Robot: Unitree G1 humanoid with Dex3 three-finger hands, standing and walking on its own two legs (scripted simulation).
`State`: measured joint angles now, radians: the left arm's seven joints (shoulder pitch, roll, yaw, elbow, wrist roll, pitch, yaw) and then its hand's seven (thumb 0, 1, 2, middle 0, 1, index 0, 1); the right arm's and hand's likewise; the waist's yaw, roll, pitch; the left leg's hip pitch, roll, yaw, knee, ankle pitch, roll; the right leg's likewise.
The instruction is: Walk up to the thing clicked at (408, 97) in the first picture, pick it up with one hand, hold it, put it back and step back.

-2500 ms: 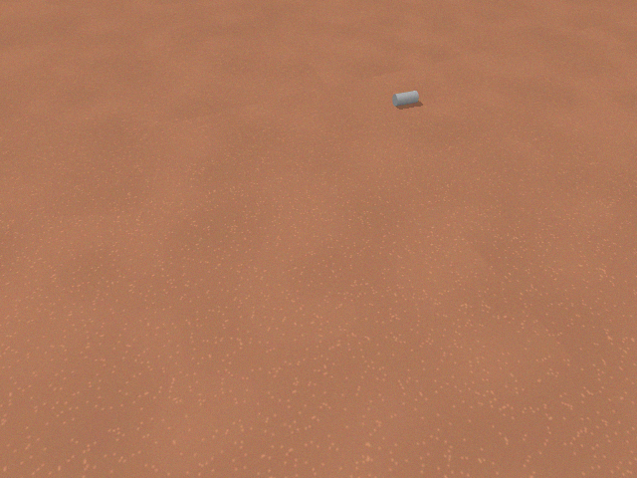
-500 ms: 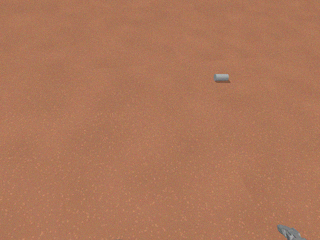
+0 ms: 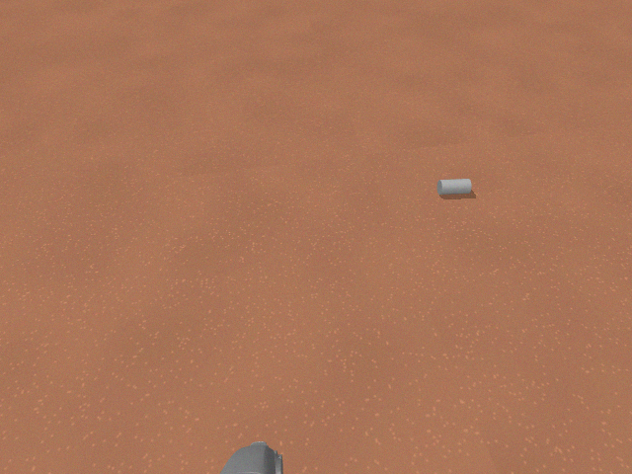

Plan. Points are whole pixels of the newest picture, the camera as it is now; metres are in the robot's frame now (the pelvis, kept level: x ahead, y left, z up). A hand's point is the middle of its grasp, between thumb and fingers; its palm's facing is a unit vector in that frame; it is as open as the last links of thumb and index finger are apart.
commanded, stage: walk up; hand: left
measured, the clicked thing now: (453, 186) +1.42 -0.54 -0.74
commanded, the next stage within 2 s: none
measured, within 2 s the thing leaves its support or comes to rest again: neither
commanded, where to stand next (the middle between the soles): +1.07 -0.74 m, yaw +6 degrees
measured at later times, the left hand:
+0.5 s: hand (243, 333) +0.36 +0.16 -0.14, palm faces -0.08 -0.94 -0.33, open 7.4 cm
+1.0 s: hand (326, 290) +0.48 +0.02 -0.18, palm faces -0.01 -0.96 -0.29, open 7.4 cm
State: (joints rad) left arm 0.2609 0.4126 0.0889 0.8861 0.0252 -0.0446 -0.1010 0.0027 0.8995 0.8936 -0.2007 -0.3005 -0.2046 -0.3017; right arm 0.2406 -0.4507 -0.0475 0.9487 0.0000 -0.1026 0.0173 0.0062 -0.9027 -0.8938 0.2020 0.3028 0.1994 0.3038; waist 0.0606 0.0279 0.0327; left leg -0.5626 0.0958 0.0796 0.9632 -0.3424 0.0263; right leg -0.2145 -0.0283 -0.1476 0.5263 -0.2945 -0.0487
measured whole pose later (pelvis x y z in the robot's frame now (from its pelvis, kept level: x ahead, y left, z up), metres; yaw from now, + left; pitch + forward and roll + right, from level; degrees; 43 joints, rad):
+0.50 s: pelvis +0.25 -0.13 -0.02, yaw -2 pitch -2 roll +2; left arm 0.20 0.48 0.11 0.87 0.03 0.01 -0.16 0.01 0.90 0.89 -0.20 -0.30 -0.20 -0.30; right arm 0.35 -0.48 -0.06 0.93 -0.01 -0.12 0.00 0.00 -0.89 -0.89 0.21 0.30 0.21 0.31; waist -0.02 -0.08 0.03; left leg -0.21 0.16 0.12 0.62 -0.37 -0.04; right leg -0.52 -0.16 0.01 0.72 -0.25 -0.01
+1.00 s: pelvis +0.46 -0.25 -0.02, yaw +1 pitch -2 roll +0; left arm 0.33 0.43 0.07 0.86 0.04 0.03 -0.09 0.01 0.90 0.89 -0.20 -0.30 -0.20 -0.30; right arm 0.29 -0.42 -0.04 0.88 0.00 -0.13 -0.03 0.00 -0.90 -0.89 0.21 0.30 0.21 0.30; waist 0.04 -0.09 0.06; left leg -0.42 0.04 0.14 0.69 -0.24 0.05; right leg -0.33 0.02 -0.04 1.04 -0.47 -0.05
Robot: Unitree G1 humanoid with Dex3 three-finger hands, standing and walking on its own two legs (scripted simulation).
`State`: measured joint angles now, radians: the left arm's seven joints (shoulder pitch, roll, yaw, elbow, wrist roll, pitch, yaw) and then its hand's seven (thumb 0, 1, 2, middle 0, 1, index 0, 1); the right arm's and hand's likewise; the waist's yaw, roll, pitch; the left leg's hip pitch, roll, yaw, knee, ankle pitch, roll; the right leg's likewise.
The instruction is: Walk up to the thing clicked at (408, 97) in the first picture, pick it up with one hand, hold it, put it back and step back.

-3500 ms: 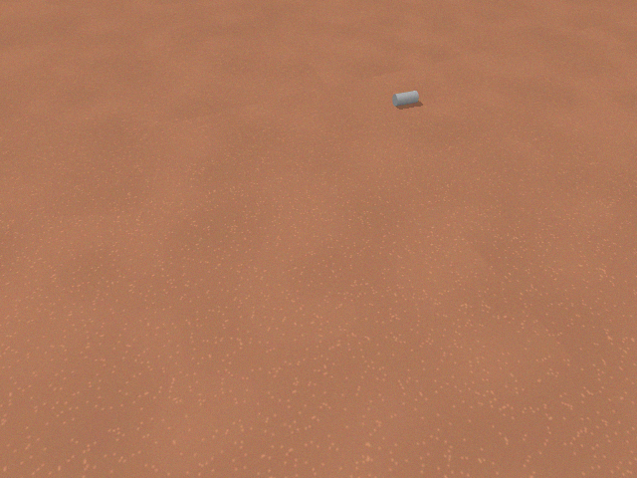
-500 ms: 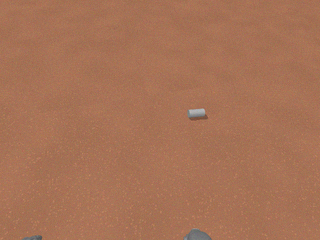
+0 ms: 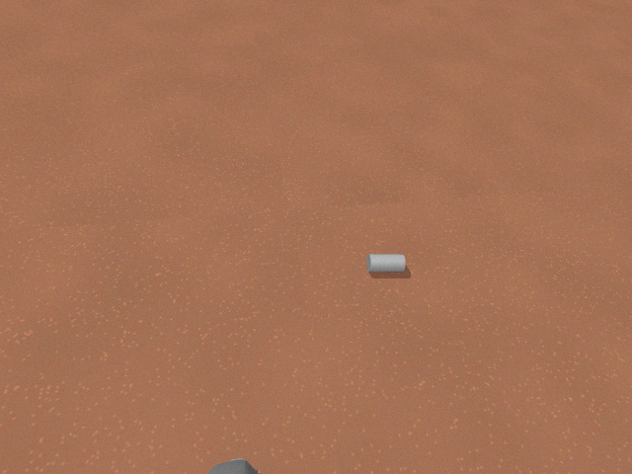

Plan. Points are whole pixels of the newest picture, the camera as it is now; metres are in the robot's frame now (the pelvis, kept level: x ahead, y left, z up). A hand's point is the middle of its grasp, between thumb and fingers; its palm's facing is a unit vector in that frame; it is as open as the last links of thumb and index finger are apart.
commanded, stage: walk up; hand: left
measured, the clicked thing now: (385, 262) +0.96 -0.30 -0.71
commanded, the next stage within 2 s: none
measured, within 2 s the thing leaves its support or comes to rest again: neither
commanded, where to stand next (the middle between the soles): +0.60 -0.50 m, yaw +5 degrees
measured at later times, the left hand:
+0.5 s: hand (241, 402) +0.24 +0.11 -0.12, palm faces +0.02 -0.93 -0.38, open 7.4 cm
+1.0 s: hand (335, 314) +0.40 -0.03 -0.14, palm faces -0.05 -0.94 -0.35, open 7.4 cm
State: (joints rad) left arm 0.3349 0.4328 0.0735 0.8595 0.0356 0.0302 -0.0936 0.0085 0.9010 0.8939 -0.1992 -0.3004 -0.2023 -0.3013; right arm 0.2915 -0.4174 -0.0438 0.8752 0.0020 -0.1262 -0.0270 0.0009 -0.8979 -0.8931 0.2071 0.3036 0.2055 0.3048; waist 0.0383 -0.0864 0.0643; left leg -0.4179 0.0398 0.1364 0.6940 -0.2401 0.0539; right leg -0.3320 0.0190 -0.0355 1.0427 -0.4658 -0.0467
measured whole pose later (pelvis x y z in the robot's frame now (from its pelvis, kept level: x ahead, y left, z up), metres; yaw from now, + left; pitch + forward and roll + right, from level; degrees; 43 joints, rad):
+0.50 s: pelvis +0.17 -0.18 +0.01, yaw +0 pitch -1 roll +0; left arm 0.26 0.43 0.09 0.83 0.03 -0.01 -0.09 0.00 0.90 0.89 -0.20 -0.30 -0.20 -0.30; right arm 0.28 -0.47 -0.05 0.97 0.00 -0.09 -0.03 0.01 -0.90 -0.89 0.20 0.30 0.20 0.30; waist 0.05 0.01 0.04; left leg -0.52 0.09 0.06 1.04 -0.44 0.03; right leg -0.33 -0.05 -0.11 0.66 -0.31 -0.03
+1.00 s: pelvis +0.32 -0.32 +0.00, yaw +0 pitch -2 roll +2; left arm 0.26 0.48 0.12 0.85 0.04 0.04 -0.13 0.01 0.90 0.89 -0.20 -0.30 -0.20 -0.30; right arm 0.35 -0.50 -0.07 0.94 -0.02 -0.10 -0.03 0.00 -0.89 -0.89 0.21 0.30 0.21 0.31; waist -0.01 -0.08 0.04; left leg -0.31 0.17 0.06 0.71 -0.37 -0.02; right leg -0.48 -0.15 0.01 0.77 -0.33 -0.01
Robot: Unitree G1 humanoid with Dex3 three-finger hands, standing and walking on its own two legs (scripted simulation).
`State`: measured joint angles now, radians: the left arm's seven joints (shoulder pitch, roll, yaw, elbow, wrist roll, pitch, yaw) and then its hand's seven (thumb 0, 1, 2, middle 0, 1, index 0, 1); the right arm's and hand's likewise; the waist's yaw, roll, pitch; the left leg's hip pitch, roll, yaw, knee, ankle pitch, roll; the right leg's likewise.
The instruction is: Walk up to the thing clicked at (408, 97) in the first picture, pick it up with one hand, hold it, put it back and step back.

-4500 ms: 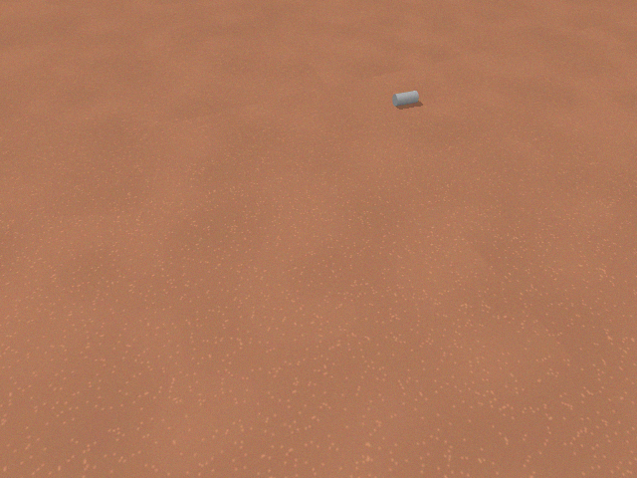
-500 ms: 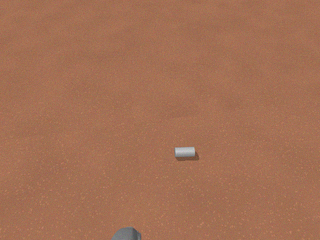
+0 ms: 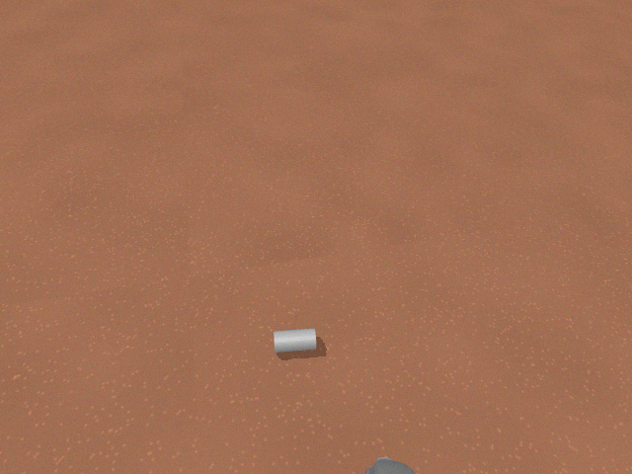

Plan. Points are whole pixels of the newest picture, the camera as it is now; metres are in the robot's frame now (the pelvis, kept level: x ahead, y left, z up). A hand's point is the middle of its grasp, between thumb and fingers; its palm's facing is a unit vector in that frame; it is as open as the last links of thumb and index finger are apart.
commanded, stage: walk up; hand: left
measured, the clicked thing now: (294, 340) +0.64 +0.02 -0.71
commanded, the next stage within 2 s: none
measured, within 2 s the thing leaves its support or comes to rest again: neither
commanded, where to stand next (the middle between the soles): +0.28 -0.17 m, yaw +5 degrees
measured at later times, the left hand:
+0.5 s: hand (211, 466) +0.17 +0.14 -0.16, palm faces -0.01 -0.95 -0.30, open 7.4 cm
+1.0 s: hand (261, 399) +0.26 +0.08 -0.15, palm faces +0.09 -0.89 -0.45, open 7.4 cm
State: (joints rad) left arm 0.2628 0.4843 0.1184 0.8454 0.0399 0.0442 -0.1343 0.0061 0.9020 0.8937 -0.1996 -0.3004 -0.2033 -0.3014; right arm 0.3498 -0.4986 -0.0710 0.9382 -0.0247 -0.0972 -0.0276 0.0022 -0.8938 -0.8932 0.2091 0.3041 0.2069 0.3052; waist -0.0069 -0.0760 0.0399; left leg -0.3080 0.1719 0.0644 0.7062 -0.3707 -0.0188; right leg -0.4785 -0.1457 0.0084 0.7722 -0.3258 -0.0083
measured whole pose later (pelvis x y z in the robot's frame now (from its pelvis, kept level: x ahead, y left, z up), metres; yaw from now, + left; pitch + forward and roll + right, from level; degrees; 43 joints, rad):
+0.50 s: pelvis +0.14 -0.13 +0.00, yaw +2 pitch -3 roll +1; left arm 0.31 0.44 0.07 0.82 0.04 0.06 -0.08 0.01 0.90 0.89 -0.20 -0.30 -0.20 -0.30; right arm 0.29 -0.39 -0.04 0.89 0.00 -0.11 -0.06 0.00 -0.90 -0.89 0.21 0.30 0.21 0.31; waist 0.03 -0.12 0.09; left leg -0.39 0.04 0.12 0.68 -0.25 0.03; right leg -0.51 -0.04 0.02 1.17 -0.44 -0.01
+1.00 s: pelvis +0.20 -0.22 -0.01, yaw +7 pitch +0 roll +1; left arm 0.14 0.42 0.03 0.93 0.00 -0.04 0.03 0.00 0.90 0.89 -0.21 -0.30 -0.21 -0.30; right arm 0.15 -0.42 -0.05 0.96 -0.02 0.01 0.01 0.00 -0.90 -0.89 0.20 0.30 0.20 0.30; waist 0.01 -0.01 0.13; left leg -0.41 0.00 0.05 0.81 -0.39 0.02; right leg -0.45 -0.13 -0.04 0.86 -0.40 0.03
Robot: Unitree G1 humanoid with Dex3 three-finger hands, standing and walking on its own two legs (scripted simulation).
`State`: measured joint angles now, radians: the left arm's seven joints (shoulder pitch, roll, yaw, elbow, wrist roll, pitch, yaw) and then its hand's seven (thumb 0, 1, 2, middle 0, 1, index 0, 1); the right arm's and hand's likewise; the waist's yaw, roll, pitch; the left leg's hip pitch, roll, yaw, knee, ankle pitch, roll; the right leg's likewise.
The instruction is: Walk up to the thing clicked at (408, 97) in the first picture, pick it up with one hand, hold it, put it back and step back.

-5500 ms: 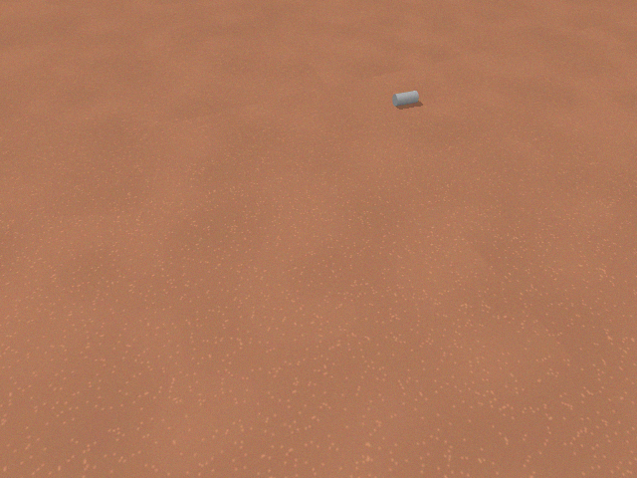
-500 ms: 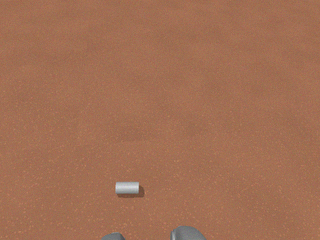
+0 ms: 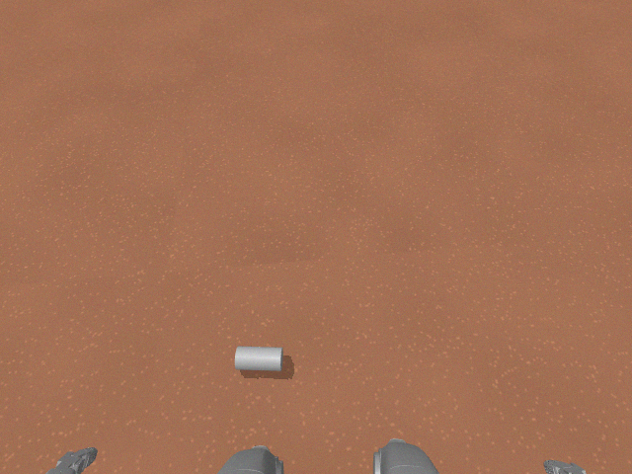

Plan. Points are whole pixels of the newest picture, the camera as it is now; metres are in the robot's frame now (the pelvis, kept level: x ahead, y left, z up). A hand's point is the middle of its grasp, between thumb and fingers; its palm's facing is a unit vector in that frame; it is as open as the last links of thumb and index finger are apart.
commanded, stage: walk up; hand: left
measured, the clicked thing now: (259, 358) +0.46 +0.18 -0.70
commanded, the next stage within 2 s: stand in 1.50 s
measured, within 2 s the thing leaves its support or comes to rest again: neither
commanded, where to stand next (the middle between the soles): +0.09 +0.03 m, yaw -2 degrees
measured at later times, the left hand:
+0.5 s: hand out of the picture +0.06 +0.33 -0.14, palm faces -0.02 -0.91 -0.42, open 7.4 cm
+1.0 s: hand out of the picture +0.12 +0.28 -0.11, palm faces -0.04 -0.94 -0.34, open 7.4 cm
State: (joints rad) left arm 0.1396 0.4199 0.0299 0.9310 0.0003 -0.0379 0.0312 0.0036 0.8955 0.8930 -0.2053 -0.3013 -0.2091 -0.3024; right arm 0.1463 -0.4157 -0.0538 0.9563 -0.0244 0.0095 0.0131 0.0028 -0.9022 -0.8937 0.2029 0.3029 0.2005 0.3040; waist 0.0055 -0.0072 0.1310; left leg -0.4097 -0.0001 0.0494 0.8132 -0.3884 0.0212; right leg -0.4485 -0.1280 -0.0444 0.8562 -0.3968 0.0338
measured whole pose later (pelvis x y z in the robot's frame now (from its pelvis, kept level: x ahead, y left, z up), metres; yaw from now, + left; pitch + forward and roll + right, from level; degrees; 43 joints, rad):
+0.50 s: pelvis +0.00 +0.04 +0.01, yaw +0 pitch -2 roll -1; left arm 0.16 0.42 0.02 1.06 0.00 -0.04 0.02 0.01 0.90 0.89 -0.20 -0.30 -0.20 -0.30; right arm 0.10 -0.38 -0.04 1.03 -0.01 0.01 0.02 0.00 -0.90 -0.89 0.20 0.30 0.20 0.30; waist 0.01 0.01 0.09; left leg -0.34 0.04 0.03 0.75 -0.37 0.01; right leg -0.32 -0.03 -0.01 0.68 -0.32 0.01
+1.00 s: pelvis +0.01 +0.03 +0.05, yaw -1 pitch -2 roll +0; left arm 0.04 0.35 -0.01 1.16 0.01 -0.03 -0.01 0.00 0.90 0.89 -0.20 -0.30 -0.20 -0.30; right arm 0.01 -0.37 -0.02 1.15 0.00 0.00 0.01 0.00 -0.90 -0.89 0.20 0.30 0.20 0.30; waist 0.00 0.00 0.05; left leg -0.14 0.03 0.06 0.37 -0.19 -0.01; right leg -0.16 -0.03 0.01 0.37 -0.18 0.03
